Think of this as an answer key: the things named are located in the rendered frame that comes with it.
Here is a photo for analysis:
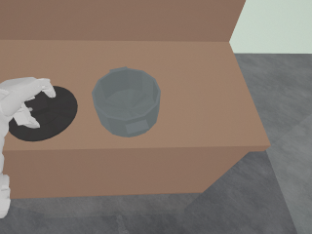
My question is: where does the left robot forearm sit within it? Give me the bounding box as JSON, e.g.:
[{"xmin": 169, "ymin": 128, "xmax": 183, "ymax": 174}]
[{"xmin": 0, "ymin": 88, "xmax": 21, "ymax": 174}]

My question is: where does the lid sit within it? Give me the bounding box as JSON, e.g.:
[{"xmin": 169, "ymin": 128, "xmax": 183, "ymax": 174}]
[{"xmin": 9, "ymin": 86, "xmax": 78, "ymax": 142}]

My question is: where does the knob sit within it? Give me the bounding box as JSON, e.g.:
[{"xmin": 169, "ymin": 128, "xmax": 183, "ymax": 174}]
[{"xmin": 27, "ymin": 96, "xmax": 51, "ymax": 117}]

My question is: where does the table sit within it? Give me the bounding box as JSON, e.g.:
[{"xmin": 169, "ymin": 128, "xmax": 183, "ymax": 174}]
[{"xmin": 0, "ymin": 0, "xmax": 271, "ymax": 199}]

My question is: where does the left robot hand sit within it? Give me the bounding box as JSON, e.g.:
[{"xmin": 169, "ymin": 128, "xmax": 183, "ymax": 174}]
[{"xmin": 0, "ymin": 77, "xmax": 56, "ymax": 129}]

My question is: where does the pot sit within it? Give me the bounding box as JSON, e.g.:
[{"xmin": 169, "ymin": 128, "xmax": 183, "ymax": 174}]
[{"xmin": 92, "ymin": 66, "xmax": 161, "ymax": 137}]

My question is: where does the left robot upper arm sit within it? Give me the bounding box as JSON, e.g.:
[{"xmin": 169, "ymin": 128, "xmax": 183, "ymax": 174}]
[{"xmin": 0, "ymin": 173, "xmax": 11, "ymax": 218}]

